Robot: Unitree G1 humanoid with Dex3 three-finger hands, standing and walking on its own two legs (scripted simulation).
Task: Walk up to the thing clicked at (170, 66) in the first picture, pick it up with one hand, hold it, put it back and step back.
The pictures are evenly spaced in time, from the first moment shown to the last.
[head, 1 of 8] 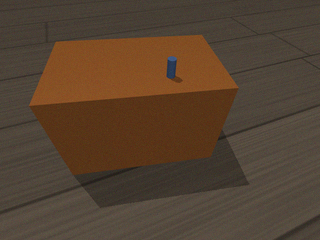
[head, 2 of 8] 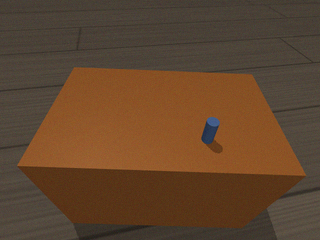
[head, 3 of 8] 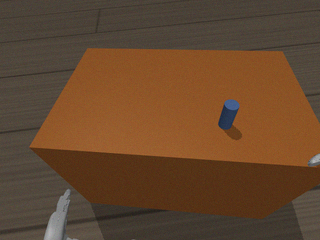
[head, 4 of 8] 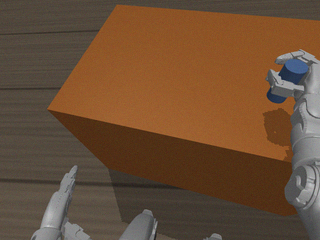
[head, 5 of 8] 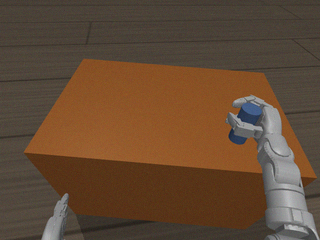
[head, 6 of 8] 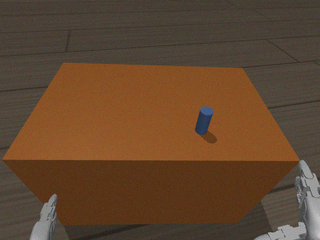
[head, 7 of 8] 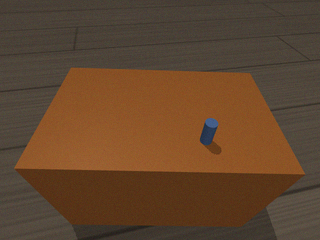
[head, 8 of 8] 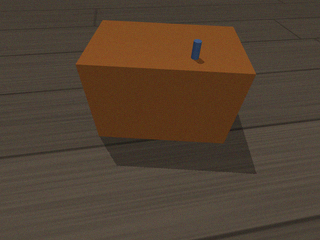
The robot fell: no
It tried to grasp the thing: yes
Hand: right
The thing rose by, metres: 0.24
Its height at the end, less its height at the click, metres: +0.00
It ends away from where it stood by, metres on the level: 0.01
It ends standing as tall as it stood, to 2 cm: yes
